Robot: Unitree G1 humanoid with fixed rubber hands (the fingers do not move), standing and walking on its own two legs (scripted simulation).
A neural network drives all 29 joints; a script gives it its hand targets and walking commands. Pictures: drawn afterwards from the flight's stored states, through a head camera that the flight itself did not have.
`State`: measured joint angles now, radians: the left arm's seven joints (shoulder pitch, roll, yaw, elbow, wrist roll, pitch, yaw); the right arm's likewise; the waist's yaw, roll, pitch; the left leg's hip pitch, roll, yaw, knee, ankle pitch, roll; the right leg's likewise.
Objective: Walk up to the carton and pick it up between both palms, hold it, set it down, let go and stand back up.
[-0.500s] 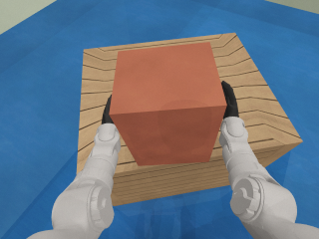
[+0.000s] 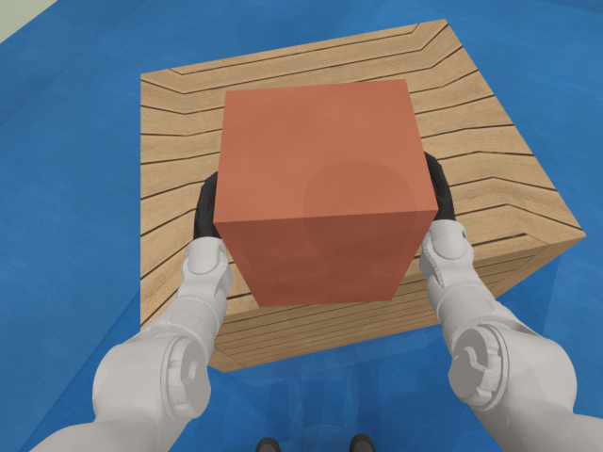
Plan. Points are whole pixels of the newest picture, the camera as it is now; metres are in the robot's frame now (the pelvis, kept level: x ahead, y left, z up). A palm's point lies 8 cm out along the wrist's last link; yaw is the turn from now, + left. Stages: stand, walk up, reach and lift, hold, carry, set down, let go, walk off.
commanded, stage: set down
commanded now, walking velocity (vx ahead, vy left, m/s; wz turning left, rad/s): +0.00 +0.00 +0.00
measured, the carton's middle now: (320, 211) +0.45 +0.00 -0.02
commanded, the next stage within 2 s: none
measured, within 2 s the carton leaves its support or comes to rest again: neither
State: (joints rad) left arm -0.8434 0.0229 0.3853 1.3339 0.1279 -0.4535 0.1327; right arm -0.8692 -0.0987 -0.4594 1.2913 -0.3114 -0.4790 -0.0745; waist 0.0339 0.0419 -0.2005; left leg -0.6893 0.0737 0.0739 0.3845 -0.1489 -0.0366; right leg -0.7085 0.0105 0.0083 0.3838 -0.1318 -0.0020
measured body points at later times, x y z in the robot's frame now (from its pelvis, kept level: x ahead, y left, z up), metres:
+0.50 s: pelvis -0.02 +0.00 -0.01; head +0.06 +0.00 +0.43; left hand +0.45 +0.19 +0.09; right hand +0.48 -0.19 +0.10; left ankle -0.01 +0.14 -0.73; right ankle +0.00 -0.11 -0.73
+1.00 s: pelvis -0.03 -0.01 +0.00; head +0.03 -0.02 +0.44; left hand +0.44 +0.20 +0.14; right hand +0.47 -0.20 +0.14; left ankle -0.01 +0.14 -0.73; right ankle +0.00 -0.11 -0.73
